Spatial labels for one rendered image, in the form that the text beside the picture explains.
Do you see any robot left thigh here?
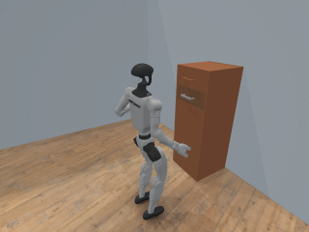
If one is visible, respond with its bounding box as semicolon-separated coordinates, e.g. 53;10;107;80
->
133;137;154;174

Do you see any right robot forearm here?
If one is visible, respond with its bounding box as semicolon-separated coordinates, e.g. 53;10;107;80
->
155;130;181;151

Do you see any cabinet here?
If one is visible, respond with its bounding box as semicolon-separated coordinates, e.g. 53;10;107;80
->
173;61;244;182

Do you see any drawer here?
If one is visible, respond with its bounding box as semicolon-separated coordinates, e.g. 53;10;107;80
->
177;84;206;110

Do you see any handle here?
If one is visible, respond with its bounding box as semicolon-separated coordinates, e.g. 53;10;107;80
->
181;94;195;101
182;77;193;82

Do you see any robot left upper arm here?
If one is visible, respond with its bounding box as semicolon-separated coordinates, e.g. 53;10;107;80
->
114;87;135;117

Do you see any robot right upper arm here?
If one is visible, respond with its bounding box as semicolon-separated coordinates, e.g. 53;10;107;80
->
147;97;162;139

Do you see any robot left shin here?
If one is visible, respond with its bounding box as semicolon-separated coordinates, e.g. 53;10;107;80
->
139;162;153;198

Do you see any robot right hand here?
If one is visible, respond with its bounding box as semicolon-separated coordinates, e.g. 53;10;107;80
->
177;143;191;158

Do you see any left robot forearm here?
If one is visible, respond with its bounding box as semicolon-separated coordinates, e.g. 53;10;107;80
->
124;104;130;113

